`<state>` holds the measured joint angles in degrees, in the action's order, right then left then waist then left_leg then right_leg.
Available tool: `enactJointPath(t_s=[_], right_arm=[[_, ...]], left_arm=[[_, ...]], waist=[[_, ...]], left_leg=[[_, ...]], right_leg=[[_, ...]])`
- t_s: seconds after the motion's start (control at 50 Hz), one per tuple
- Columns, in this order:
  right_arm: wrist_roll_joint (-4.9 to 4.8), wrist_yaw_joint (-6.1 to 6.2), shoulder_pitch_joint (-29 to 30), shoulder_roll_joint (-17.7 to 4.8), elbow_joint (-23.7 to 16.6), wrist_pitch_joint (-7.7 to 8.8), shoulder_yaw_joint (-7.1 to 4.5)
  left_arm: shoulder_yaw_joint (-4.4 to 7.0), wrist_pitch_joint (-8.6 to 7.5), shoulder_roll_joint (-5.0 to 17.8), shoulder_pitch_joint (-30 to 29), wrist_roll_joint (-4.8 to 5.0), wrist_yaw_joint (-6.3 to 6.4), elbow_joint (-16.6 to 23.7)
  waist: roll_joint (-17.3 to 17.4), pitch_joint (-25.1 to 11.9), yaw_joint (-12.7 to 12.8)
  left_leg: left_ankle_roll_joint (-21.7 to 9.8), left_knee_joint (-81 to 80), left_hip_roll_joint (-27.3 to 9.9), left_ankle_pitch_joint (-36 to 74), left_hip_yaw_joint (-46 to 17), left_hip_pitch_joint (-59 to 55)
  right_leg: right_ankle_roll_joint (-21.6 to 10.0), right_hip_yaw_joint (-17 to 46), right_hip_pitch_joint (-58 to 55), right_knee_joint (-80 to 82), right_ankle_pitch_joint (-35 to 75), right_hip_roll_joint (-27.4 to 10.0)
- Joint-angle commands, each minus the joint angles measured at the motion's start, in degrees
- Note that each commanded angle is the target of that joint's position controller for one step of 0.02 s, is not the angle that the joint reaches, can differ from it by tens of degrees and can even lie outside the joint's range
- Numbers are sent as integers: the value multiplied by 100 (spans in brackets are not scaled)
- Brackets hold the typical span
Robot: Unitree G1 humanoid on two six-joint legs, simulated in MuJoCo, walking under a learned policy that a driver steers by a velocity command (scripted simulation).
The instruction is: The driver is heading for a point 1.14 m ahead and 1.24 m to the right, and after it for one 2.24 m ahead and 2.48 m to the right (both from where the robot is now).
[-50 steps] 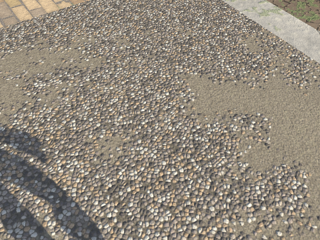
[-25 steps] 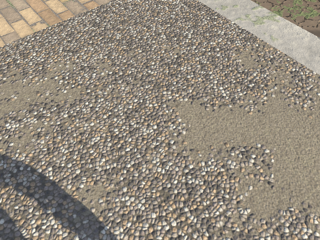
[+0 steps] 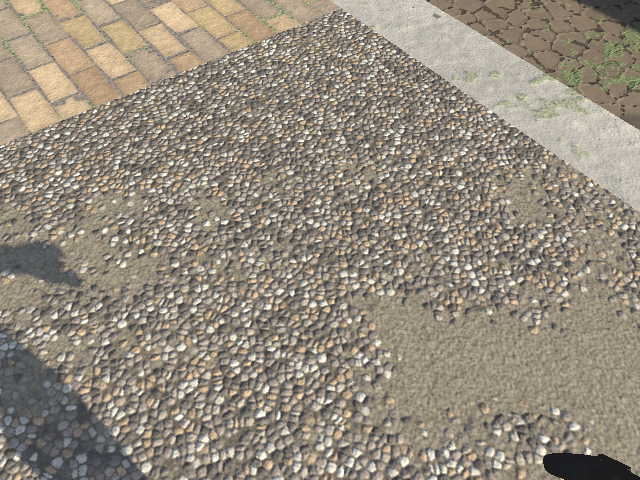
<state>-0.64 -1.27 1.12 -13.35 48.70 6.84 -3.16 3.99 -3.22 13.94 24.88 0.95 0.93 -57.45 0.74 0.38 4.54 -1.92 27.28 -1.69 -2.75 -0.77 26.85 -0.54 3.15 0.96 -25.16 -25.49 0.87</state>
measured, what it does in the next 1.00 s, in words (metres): walks ahead, turning right: right foot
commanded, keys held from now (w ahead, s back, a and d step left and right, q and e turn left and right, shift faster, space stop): w+e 1.00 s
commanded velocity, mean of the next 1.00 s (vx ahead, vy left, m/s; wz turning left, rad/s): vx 0.50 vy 0.00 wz -0.56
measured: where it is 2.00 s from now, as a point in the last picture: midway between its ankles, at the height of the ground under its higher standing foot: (510, 368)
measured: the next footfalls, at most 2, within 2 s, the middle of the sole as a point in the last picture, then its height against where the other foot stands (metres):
right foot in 0.52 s outside the picture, level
left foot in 1.04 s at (423, 366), level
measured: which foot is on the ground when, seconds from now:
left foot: down 0.00-0.54, up 0.56-1.00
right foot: down 0.00-0.00, up 0.02-0.50, down 0.52-1.00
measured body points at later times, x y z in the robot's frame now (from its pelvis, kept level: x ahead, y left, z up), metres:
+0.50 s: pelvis +0.24 -0.04 +0.00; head +0.27 -0.06 +0.45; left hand +0.51 +0.13 -0.09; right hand +0.17 -0.31 -0.14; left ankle +0.12 +0.13 -0.72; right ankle +0.35 -0.18 -0.71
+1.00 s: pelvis +0.51 -0.14 +0.01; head +0.52 -0.17 +0.46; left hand +0.69 +0.09 -0.10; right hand +0.58 -0.47 -0.07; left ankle +0.71 -0.12 -0.71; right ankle +0.35 -0.17 -0.72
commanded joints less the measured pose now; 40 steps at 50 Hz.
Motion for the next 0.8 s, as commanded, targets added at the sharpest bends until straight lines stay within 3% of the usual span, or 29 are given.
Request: enactJointPath(t_s=[0.02, 0.04, 0.06, 0.08, 0.1, 0.12, 0.16, 0.22, 0.32, 0.42, 0.44, 0.48, 0.5, 0.52, 0.54, 0.56, 0.58, 0.6, 0.62, 0.64, 0.66, 0.7, 0.74, 0.8], right_arm=[[108, 69, -2414, -1891, 295, 11, -528], [87, 65, -2259, -1245, 208, 6, -367], [60, 82, -1848, -869, 114, 10, -260], [76, 78, -1463, -741, 71, 0, -205], [97, 72, -1199, -589, 80, -11, -167], [144, 77, -1081, -523, 107, -9, -142], [142, 97, -1095, -558, 185, 14, -174], [152, 167, -1213, -769, 275, 35, -250], [121, 248, -1382, -971, 311, -41, -300], [-8, 254, -1790, -1186, 414, -199, -373], [-36, 252, -1783, -1243, 413, -238, -392], [-88, 265, -1663, -1422, 359, -313, -440], [-114, 271, -1561, -1471, 329, -366, -449], [-101, 279, -1554, -1392, 293, -384, -409], [153, 261, -1681, -914, 123, -330, -251], [126, 185, -1915, -437, -213, -100, -80], [-127, 115, -1161, -946, -309, 113, -179], [-236, 92, -895, -981, -407, 203, -186], [-126, 141, -939, -930, -303, 219, -185], [2, 177, -1024, -1010, -236, 168, -245], [26, 165, -1128, -1025, -220, 79, -271], [93, 167, -1107, -899, -279, -53, -271], [151, 191, -730, -784, -430, -109, -239], [135, 159, -111, -648, -626, -87, -175]], left_arm=[[-128, -165, -181, 295, 32, -4, 715], [12, -220, 476, 127, 152, -3, 615], [103, -224, 788, -367, 201, 1, 732], [118, -193, 728, -579, 173, 24, 756], [154, -151, 664, -707, 106, 36, 790], [177, -80, 544, -634, 102, 16, 806], [165, 45, 324, -645, 116, -16, 889], [183, 142, 321, -982, 61, -29, 1106], [116, 105, 265, -1806, 27, -200, 1406], [60, 127, 293, -2583, 34, -376, 1827], [79, 135, 349, -2595, 36, -403, 1889], [186, 158, 561, -2237, 30, -421, 1911], [306, 163, 751, -1582, 50, -414, 1766], [518, 177, 1124, -575, 63, -343, 1477], [684, 224, 1740, 59, 77, -208, 1335], [652, 128, 2036, -246, 60, -243, 1544], [485, 47, 1495, -132, 8, -304, 1571], [408, -27, 1239, -320, -14, -305, 1548], [345, -66, 1048, -754, 2, -302, 1627], [279, -76, 851, -1133, -19, -278, 1715], [240, -81, 779, -1304, -72, -249, 1802], [254, -112, 876, -1244, -47, -186, 1801], [293, -130, 1036, -1022, -21, -99, 1749], [296, -98, 1050, -763, 4, -19, 1682]], waist=[[1949, -2168, -880], [1393, -1949, -990], [933, -1176, -993], [502, -763, -824], [459, -427, -692], [612, -277, -529], [579, -125, -439], [317, 52, -421], [226, 275, -640], [217, 534, -855], [265, 507, -802], [470, 157, -494], [462, -196, -94], [275, -721, 382], [-912, -1137, 379], [-1734, -1948, -174], [-807, -1808, 239], [-663, -1143, 143], [-143, -724, -145], [-162, -532, -369], [-273, -452, -521], [-235, -365, -596], [-211, -199, -521], [-384, -41, -300]], left_leg=[[-1344, -617, -2424, -1060, -3691, -5085], [-1267, -941, -2263, -1879, -3952, -4774], [-968, -1005, -2068, -1820, -2952, -4025], [-808, -1156, -1838, -1382, -2254, -3218], [-736, -1356, -1628, -1014, -1735, -2589], [-682, -1540, -1492, -780, -1298, -2182], [-756, -1808, -1434, -374, -786, -1866], [-850, -1977, -1489, 194, -237, -1899], [-698, -2059, -1351, 459, 681, -2110], [-576, -1748, -1592, 790, 1072, -2932], [-525, -1544, -1629, 1262, 1156, -3075], [-407, -695, -1623, 3219, 1343, -3205], [-311, 245, -1504, 3964, 1483, -3095], [-96, 1598, -1252, 3655, 1601, -2428], [201, 3590, -858, 278, 1591, -666], [425, 5202, 314, -3170, 409, 1342], [260, 5475, 67, -2885, -380, 1977], [90, 5212, -160, -2385, -311, 2229], [62, 4709, -427, -1927, -348, 1868], [95, 4204, -600, -1675, -374, 1400], [131, 3979, -681, -1516, -405, 1031], [293, 3494, -621, -1288, -313, 842], [457, 2799, -504, -748, -248, 1007], [525, 1489, -254, 331, -237, 912]], right_leg=[[-160, -71, 3706, -4073, -793, 297], [-185, 525, 4254, -4874, -827, -79], [-251, 446, 4500, -4984, -313, -324], [-241, 325, 4258, -4852, 200, -590], [-233, 312, 4055, -4567, 531, -739], [-237, 329, 3763, -4387, 751, -880], [-216, 243, 3631, -4198, 954, -956], [-130, 304, 4010, -3699, 1538, -976], [-107, -74, 3912, -2212, 2686, -870], [-292, -496, 3953, -1392, 2251, -724], [-375, -611, 3824, -1303, 1986, -633], [-597, -962, 3035, -1255, 1403, -241], [-760, -1131, 2172, -1038, 1398, 47], [-985, -1058, 632, -703, 1731, 296], [-1384, 826, -968, -601, 1975, -897], [-2495, 4189, -2330, 546, 617, -2007], [-2197, 4115, -2223, 1016, 592, -2016], [-1963, 3275, -1656, 944, 984, -1833], [-1764, 2573, -744, 924, 1564, -1569], [-1630, 2059, -15, 975, 2053, -1357], [-1592, 1854, 443, 1107, 2290, -1226], [-1633, 1603, 853, 1266, 2717, -1102], [-1614, 1368, 1006, 1347, 2943, -993], [-1375, 1114, 1116, 1308, 2605, -727]])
